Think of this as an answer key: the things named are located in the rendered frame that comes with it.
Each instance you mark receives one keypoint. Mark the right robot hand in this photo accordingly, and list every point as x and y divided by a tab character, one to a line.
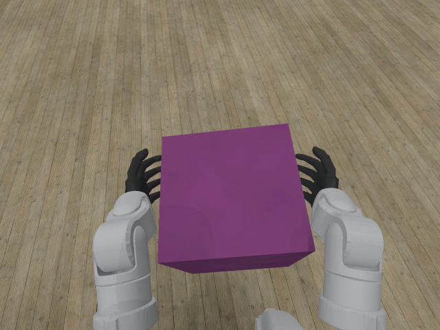
325	177

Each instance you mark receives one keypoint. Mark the carton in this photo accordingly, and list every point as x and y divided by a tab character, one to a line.
232	200

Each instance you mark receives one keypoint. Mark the left robot forearm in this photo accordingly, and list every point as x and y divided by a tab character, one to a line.
121	266

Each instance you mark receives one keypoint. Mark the left robot hand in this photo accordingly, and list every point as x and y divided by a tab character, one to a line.
137	177

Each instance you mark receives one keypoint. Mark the right robot forearm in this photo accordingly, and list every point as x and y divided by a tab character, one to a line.
353	259

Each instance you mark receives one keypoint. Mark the right robot thigh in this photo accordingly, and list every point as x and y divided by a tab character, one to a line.
276	320

